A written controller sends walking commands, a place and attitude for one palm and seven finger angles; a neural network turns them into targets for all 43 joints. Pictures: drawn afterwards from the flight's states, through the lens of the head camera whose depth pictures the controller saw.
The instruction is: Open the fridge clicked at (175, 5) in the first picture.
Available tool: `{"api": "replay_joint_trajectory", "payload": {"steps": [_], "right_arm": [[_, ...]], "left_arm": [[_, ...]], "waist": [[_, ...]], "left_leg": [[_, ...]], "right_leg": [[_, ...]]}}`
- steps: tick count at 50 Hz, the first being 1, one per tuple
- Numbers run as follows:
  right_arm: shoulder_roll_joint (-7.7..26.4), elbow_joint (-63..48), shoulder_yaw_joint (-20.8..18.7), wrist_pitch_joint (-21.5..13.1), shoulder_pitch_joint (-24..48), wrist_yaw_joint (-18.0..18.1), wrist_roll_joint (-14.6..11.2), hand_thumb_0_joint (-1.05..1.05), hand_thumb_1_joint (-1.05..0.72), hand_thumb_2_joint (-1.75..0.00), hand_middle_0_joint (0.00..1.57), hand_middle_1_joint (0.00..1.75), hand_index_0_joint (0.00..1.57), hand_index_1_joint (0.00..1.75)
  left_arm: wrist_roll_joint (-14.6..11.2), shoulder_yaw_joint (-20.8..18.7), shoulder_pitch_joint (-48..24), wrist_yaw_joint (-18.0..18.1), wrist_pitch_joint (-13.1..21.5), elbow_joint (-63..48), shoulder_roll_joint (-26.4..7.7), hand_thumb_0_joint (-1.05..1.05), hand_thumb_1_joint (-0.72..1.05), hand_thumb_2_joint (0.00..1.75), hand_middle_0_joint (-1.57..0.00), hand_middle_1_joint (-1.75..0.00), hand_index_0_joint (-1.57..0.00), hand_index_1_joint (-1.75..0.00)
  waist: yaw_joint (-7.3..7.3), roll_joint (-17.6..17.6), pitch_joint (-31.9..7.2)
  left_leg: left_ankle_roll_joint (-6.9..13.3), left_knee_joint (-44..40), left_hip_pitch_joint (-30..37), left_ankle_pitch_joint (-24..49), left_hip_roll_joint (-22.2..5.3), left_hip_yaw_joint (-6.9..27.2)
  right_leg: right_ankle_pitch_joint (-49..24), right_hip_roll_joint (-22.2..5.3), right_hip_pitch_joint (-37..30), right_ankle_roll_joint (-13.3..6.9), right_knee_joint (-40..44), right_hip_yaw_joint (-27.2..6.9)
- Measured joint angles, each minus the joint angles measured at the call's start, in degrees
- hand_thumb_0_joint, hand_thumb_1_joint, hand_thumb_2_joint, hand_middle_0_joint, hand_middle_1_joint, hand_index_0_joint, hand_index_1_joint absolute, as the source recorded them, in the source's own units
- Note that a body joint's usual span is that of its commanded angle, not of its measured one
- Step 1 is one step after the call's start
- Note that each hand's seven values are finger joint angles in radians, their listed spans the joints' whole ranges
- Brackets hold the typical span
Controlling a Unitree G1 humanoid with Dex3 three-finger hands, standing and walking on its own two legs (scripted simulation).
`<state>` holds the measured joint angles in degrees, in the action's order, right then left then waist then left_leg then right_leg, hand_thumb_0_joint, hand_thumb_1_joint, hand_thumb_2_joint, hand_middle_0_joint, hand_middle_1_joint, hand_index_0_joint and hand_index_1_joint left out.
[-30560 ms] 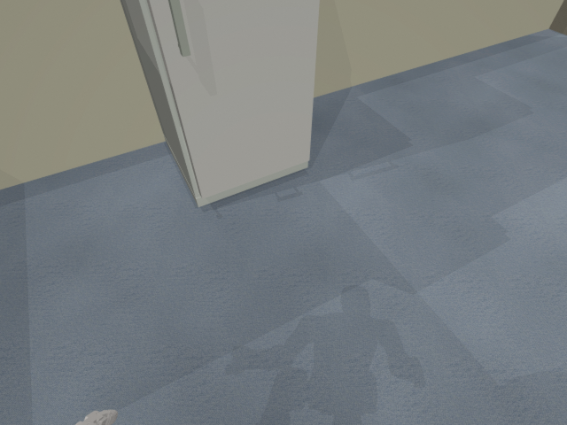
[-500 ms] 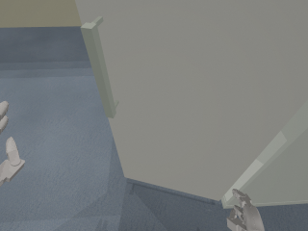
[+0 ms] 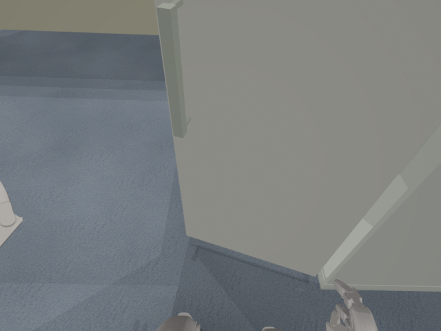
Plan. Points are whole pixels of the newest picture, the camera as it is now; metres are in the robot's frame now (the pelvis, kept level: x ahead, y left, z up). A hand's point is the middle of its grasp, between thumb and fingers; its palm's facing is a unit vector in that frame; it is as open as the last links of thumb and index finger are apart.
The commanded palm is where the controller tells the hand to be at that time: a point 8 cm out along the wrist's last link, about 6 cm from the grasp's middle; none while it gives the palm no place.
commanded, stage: step back with the hand held close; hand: left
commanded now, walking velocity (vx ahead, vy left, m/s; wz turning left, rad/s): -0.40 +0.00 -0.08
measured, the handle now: (179, 76) +0.58 +0.13 +0.17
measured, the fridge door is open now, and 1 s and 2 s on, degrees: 73 73 73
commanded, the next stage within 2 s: stop stepping back and stand still in 0.14 s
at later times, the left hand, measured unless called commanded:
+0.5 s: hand out of the picture +0.01 +0.32 +0.21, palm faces +0.63 -0.71 -0.33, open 7.4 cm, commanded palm -0.03 +0.34 +0.20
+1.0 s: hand out of the picture -0.01 +0.32 +0.20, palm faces +0.45 -0.80 -0.38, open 7.4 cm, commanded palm -0.07 +0.35 +0.20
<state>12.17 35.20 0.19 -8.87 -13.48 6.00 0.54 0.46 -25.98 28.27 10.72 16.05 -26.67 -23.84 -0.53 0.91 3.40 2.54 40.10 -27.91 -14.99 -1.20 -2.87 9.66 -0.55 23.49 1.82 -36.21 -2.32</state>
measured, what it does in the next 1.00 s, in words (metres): walks backwards: right foot, then left foot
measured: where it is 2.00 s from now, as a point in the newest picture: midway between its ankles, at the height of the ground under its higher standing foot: outside the picture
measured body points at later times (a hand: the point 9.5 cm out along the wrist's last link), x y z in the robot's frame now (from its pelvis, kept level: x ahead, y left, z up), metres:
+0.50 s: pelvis -0.15 +0.03 +0.01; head -0.18 +0.04 +0.46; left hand -0.03 +0.35 +0.22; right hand +0.04 -0.18 -0.07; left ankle -0.10 +0.14 -0.68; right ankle -0.09 -0.11 -0.71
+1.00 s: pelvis -0.23 +0.06 +0.02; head -0.24 +0.08 +0.47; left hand -0.04 +0.36 +0.22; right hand -0.12 -0.21 -0.06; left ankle -0.16 +0.18 -0.69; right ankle -0.22 -0.04 -0.71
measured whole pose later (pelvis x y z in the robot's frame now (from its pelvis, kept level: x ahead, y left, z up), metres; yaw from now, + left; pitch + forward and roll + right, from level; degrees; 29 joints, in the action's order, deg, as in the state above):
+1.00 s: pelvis -0.23 +0.06 +0.02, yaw -4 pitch -3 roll +1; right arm 13.3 39.2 -0.6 -5.1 -16.4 5.0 0.6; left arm -2.2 -24.6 28.8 11.3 11.0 -27.2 -23.2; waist -0.2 -3.0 0.1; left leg -0.3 42.9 -22.5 -22.6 -4.0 -6.2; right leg 17.2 -0.6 13.1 -2.3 -32.6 2.9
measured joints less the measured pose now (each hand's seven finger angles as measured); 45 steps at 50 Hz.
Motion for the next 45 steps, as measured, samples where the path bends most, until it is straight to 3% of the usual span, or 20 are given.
{"api": "replay_joint_trajectory", "payload": {"steps": [4,7,10,13,16,17,18,21,23,25,27,29,33,35,38,40,41,43,45], "right_arm": [[0.9,1.6,-0.1,0.1,1.4,-0.4,0.7,0.02,-0.9,-0.89,0.2,0.3,0.2,0.3],[1.5,2.1,-0.2,0.6,3.0,-0.4,0.8,0.02,-0.9,-0.89,0.2,0.3,0.2,0.3],[1.0,1.1,-1.1,0.3,4.2,0.1,1.2,0.02,-0.9,-0.89,0.2,0.3,0.2,0.3],[-1.1,1.5,-2.1,-0.6,4.2,-0.6,0.6,0.02,-0.9,-0.89,0.2,0.3,0.2,0.3],[-2.4,1.2,-1.7,-0.4,3.4,-1.6,-0.3,0.02,-0.9,-0.89,0.2,0.3,0.2,0.3],[-2.8,0.7,-1.3,-0.1,3.2,-1.8,-0.6,0.02,-0.9,-0.89,0.2,0.3,0.2,0.3],[-2.3,0.7,-1.1,0.3,3.6,-2.1,-0.6,0.02,-0.9,-0.89,0.2,0.3,0.2,0.3],[-0.9,3.8,-0.4,2.1,3.4,-2.3,0.2,0.02,-0.9,-0.89,0.2,0.3,0.2,0.3],[-1.2,5.1,0.4,2.4,1.5,-1.8,0.2,0.02,-0.9,-0.89,0.2,0.3,0.2,0.3],[-1.4,5.0,1.1,1.7,-0.4,-1.2,0.4,0.02,-0.9,-0.89,0.2,0.3,0.2,0.3],[0.0,3.4,1.3,0.4,-1.8,-0.7,0.6,0.02,-0.9,-0.89,0.2,0.3,0.21,0.3],[0.0,2.7,1.0,0.1,-0.1,-0.3,0.2,0.02,-0.9,-0.89,0.2,0.3,0.21,0.3],[-2.0,1.9,1.3,0.3,1.7,-1.8,0.1,0.02,-0.9,-0.89,0.2,0.3,0.21,0.3],[-2.6,1.3,1.6,0.6,1.0,-2.3,0.1,0.02,-0.9,-0.89,0.2,0.3,0.21,0.3],[-2.9,0.1,1.8,1.7,-0.8,-2.0,0.4,0.02,-0.9,-0.89,0.2,0.3,0.21,0.3],[-2.9,-1.2,1.6,2.6,-2.0,-1.6,0.6,0.02,-0.9,-0.89,0.2,0.3,0.21,0.3],[-2.8,-1.7,1.4,3.0,-2.2,-1.5,0.6,0.02,-0.9,-0.89,0.2,0.3,0.21,0.3],[-1.4,0.4,0.7,3.3,-0.7,-1.5,0.7,0.01,-0.9,-0.89,0.2,0.3,0.2,0.3],[-0.5,2.8,-0.1,3.9,-0.5,-1.8,0.3,0.02,-0.9,-0.89,0.2,0.3,0.2,0.3]], "left_arm": [[-0.3,0.6,-0.5,0.6,0.2,-0.8,1.7,0.01,0.89,0.9,-0.22,-0.3,-0.21,-0.3],[-0.5,1.5,-2.4,0.8,-0.1,-1.3,2.6,0.01,0.89,0.9,-0.21,-0.3,-0.21,-0.3],[-0.6,1.5,-5.5,0.2,-1.0,-1.6,1.8,0.01,0.89,0.9,-0.21,-0.3,-0.21,-0.3],[-1.8,0.9,-7.7,-0.9,-1.0,-1.9,-1.3,0.01,0.89,0.9,-0.22,-0.3,-0.21,-0.3],[-3.5,0.1,-5.3,-1.2,-1.2,-2.5,-2.6,0.01,0.89,0.89,-0.22,-0.3,-0.21,-0.3],[-3.9,-0.7,-3.7,-1.0,-1.5,-3.4,-3.3,0.01,0.89,0.89,-0.22,-0.3,-0.21,-0.3],[-3.7,-0.8,-2.7,-1.0,-1.6,-4.2,-2.6,0.01,0.89,0.89,-0.22,-0.3,-0.21,-0.3],[-3.5,1.2,-0.5,-1.6,-3.2,-5.2,0.9,0.01,0.89,0.89,-0.22,-0.3,-0.21,-0.3],[-3.1,2.0,-0.6,-1.7,-4.0,-4.1,2.0,0.01,0.89,0.9,-0.22,-0.3,-0.21,-0.3],[-2.2,2.3,-2.2,-0.9,-4.3,-1.7,2.6,0.01,0.89,0.9,-0.22,-0.3,-0.21,-0.3],[-1.6,2.6,-5.1,-0.1,-4.6,1.0,3.3,0.01,0.89,0.9,-0.21,-0.3,-0.21,-0.3],[-1.5,2.4,-9.1,0.6,-4.8,4.2,3.3,0.01,0.89,0.9,-0.21,-0.3,-0.21,-0.3],[-1.3,2.3,-6.4,0.1,-6.4,5.4,2.3,0.01,0.9,0.9,-0.21,-0.3,-0.2,-0.3],[-1.3,3.7,-3.0,-0.4,-6.8,3.1,2.1,0.01,0.9,0.9,-0.21,-0.3,-0.2,-0.3],[-1.5,5.4,1.9,-0.7,-6.7,-0.8,1.0,0.01,0.9,0.9,-0.21,-0.3,-0.2,-0.3],[-1.6,4.7,3.8,-0.7,-6.7,-3.0,-1.4,0.01,0.89,0.9,-0.21,-0.3,-0.21,-0.3],[-1.6,3.6,4.1,-0.6,-6.5,-4.2,-3.0,0.01,0.89,0.9,-0.21,-0.3,-0.21,-0.3],[-1.7,2.5,2.1,-0.4,-5.6,-4.3,-3.2,0.01,0.89,0.89,-0.22,-0.3,-0.21,-0.3],[-2.1,1.9,0.6,-0.2,-4.9,-2.9,-2.5,0.01,0.89,0.89,-0.22,-0.3,-0.21,-0.3]], "waist": [[1.81,-1.0,0.0],[2.29,-1.2,1.0],[1.47,0.8,2.9],[0.21,1.5,3.3],[-0.59,0.5,0.4],[-0.07,-1.3,-0.9],[1.02,-1.5,-0.7],[4.14,-1.5,-0.6],[5.64,-3.1,-2.2],[6.23,-4.4,-4.3],[5.4,-2.8,-6.2],[4.09,-2.9,-4.0],[1.1,-3.0,-2.8],[0.13,-2.7,-3.3],[-0.74,-1.9,-4.2],[-1.19,-2.4,-4.7],[-0.78,-3.9,-5.1],[0.56,-3.1,-2.9],[0.83,-2.8,-2.3]], "left_leg": [[-1.1,1.7,-2.0,-7.6,0.9,-1.0],[-0.5,2.1,-3.5,-7.6,0.9,-1.5],[1.0,0.4,-4.5,2.3,-1.7,-1.6],[2.1,-3.0,-4.7,13.6,-4.8,-3.5],[0.8,-4.6,-6.8,12.8,-5.5,-7.4],[-1.5,-2.5,-8.9,6.5,-4.6,-9.1],[-3.4,3.6,-11.3,0.1,-3.8,-7.9],[-5.1,23.8,-11.8,-4.5,-0.1,-1.5],[-4.6,22.3,-5.8,-6.5,0.7,-1.2],[-3.2,10.9,3.1,-9.1,0.5,-1.2],[-1.5,-2.5,11.2,-11.0,-1.0,0.3],[-1.4,-4.4,10.7,-2.7,-0.8,-0.4],[-1.0,-8.0,11.9,2.0,-2.1,-3.1],[-1.2,-10.9,12.6,3.1,-3.1,-4.0],[-1.8,-12.9,12.3,2.3,-4.4,-4.7],[-1.9,-9.0,9.2,-3.0,-4.1,-4.8],[-2.1,-4.1,6.2,-6.2,-3.3,-5.1],[-3.1,7.9,1.6,-9.1,-3.4,-2.4],[-3.5,13.9,-0.2,-9.9,-3.0,-1.1]], "right_leg": [[-1.6,-1.0,1.9,0.7,0.1,-1.1],[0.8,-1.4,3.9,0.4,-1.7,-1.1],[12.5,1.5,7.4,-0.7,-14.3,-0.2],[18.2,4.2,5.2,-1.3,-26.4,2.6],[23.6,3.9,-2.6,-3.4,-20.5,6.0],[26.0,2.8,-5.1,-5.3,-13.6,4.9],[23.5,2.0,-3.8,-5.7,-13.3,4.1],[14.7,0.5,-3.8,-3.2,-11.5,2.2],[10.4,-0.7,-5.2,-1.9,-6.2,0.7],[7.7,-1.7,-5.4,-1.4,-1.8,-0.2],[8.1,-0.9,-3.6,-1.1,-1.0,0.1],[11.7,-0.7,-0.8,-1.0,-6.9,-0.4],[12.5,0.8,3.6,-1.4,-21.4,3.4],[12.4,0.9,2.2,-1.8,-19.5,6.3],[15.3,1.5,-4.6,-2.8,-8.1,10.2],[17.2,1.7,-10.3,-4.8,1.9,10.3],[15.7,1.0,-11.4,-6.9,6.1,7.7],[6.7,1.4,-9.7,-6.8,4.8,7.0],[6.1,1.5,-10.0,-5.8,4.4,6.6]]}}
